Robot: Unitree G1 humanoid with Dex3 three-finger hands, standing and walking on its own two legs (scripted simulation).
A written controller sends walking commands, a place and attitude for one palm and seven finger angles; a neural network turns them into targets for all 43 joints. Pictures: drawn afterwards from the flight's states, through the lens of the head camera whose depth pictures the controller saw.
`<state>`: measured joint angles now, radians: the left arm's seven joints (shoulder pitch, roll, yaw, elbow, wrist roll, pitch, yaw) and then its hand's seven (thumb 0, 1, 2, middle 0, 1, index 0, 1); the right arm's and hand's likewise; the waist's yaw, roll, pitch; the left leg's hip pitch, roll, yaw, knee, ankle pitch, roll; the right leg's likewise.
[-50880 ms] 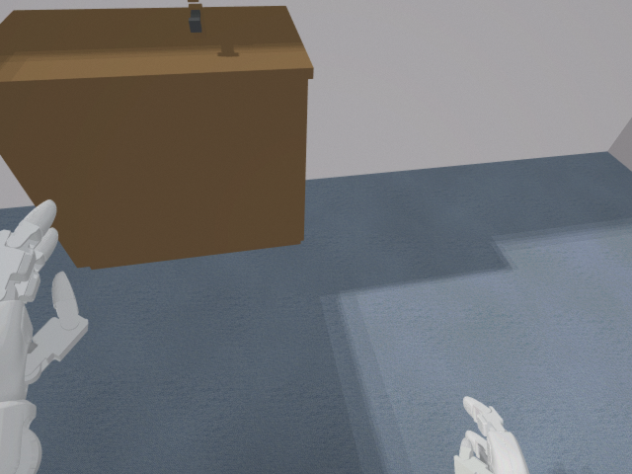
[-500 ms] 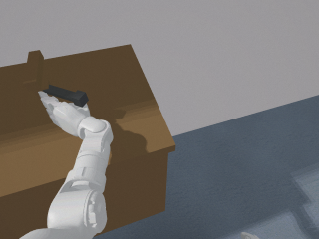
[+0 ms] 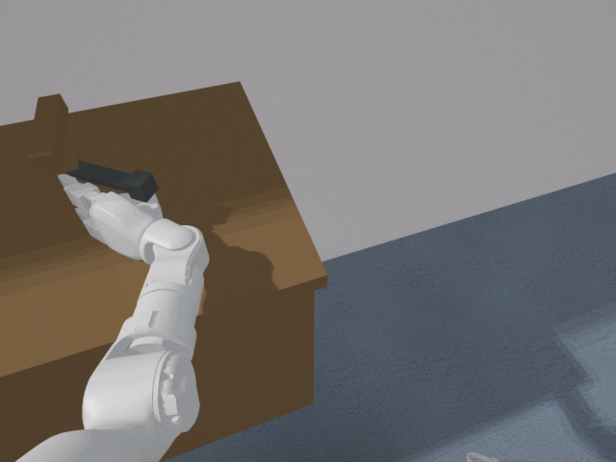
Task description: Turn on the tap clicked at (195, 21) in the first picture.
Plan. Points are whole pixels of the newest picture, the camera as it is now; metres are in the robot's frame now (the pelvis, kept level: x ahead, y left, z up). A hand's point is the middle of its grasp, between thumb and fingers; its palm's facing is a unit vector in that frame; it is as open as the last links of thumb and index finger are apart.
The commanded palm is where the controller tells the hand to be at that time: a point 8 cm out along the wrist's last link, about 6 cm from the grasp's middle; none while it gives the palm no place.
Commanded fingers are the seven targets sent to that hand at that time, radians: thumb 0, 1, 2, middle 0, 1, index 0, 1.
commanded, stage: push the lever round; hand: left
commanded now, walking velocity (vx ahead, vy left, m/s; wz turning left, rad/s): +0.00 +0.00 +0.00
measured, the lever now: (141, 185) +0.44 +0.22 +0.13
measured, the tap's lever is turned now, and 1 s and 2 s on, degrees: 52 52 53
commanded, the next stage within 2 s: none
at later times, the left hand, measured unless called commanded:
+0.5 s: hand (155, 200) +0.44 +0.21 +0.10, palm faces +0.86 -0.50 -0.11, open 8.2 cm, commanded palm +0.44 +0.24 +0.11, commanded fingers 0.00 0.90 0.90 -0.15 -0.15 -0.15 -0.15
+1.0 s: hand (156, 199) +0.45 +0.21 +0.10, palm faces +0.86 -0.49 -0.11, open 8.3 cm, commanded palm +0.44 +0.24 +0.11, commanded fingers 0.00 0.90 0.90 -0.15 -0.15 -0.15 -0.15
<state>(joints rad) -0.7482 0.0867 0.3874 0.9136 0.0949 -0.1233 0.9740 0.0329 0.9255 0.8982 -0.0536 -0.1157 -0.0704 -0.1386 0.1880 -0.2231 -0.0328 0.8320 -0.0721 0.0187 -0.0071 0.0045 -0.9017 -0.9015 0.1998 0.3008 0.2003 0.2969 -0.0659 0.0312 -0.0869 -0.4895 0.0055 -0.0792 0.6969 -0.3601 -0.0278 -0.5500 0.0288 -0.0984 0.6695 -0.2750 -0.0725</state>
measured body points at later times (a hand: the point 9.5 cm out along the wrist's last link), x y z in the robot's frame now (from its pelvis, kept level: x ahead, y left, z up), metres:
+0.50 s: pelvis -0.01 -0.01 +0.00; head +0.03 -0.02 +0.45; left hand +0.39 +0.23 +0.11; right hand +0.07 -0.27 -0.14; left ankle -0.01 +0.15 -0.72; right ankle +0.04 -0.07 -0.72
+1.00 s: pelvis -0.01 -0.01 +0.00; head +0.03 -0.03 +0.44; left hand +0.40 +0.23 +0.11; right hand +0.07 -0.27 -0.14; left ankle -0.01 +0.15 -0.72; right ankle +0.04 -0.07 -0.72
